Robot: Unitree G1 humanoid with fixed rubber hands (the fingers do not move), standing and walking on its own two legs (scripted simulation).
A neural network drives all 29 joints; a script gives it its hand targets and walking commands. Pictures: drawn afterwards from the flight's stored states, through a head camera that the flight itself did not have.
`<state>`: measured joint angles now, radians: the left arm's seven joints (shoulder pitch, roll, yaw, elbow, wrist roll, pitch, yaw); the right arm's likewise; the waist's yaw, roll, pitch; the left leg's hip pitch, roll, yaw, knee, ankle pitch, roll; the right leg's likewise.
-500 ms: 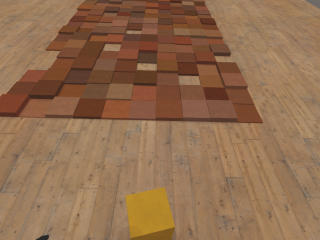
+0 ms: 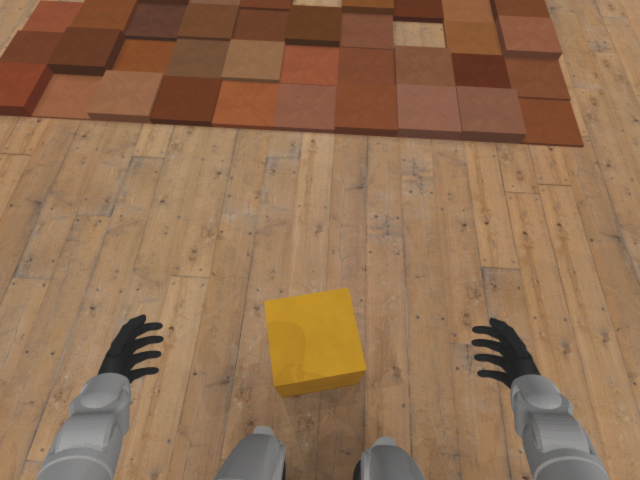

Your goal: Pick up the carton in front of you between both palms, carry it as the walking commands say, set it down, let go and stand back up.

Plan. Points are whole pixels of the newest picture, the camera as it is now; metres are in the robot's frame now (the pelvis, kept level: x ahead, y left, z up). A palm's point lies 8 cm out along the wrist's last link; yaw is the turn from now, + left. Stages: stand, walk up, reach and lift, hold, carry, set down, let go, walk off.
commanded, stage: reach and lift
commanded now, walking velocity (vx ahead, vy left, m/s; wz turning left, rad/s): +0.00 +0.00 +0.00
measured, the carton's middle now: (313, 345) +0.41 +0.04 -0.60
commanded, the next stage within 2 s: none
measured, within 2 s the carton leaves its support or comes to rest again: neither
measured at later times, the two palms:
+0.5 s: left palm (188, 303) +0.36 +0.23 -0.15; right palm (433, 268) +0.45 -0.16 -0.15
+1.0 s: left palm (219, 331) +0.37 +0.23 -0.36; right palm (401, 310) +0.45 -0.15 -0.37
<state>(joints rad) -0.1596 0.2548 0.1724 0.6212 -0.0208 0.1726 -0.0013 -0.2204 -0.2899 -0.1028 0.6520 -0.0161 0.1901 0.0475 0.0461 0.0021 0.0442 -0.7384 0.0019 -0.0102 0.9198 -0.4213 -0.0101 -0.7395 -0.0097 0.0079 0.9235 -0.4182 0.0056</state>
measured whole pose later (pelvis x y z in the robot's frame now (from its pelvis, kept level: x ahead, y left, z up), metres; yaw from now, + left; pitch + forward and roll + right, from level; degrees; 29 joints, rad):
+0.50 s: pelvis -0.08 -0.01 -0.08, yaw +0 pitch +37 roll +1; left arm -0.95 0.13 0.36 0.76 -0.04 0.21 0.11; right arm -1.18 -0.36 -0.17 1.05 -0.03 0.22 0.07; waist 0.14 -0.03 0.01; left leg -1.47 0.00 -0.01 1.15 -0.32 -0.03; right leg -1.49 0.02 0.04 1.17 -0.32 0.00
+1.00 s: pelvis -0.07 -0.01 -0.21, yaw +3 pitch +53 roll +4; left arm -0.95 0.14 0.38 0.84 -0.08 0.02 0.08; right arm -1.13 -0.31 -0.11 0.96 0.00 0.08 -0.05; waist 0.10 -0.02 -0.10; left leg -2.06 -0.03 -0.02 1.63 -0.50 -0.05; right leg -2.08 0.04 0.07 1.68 -0.51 0.02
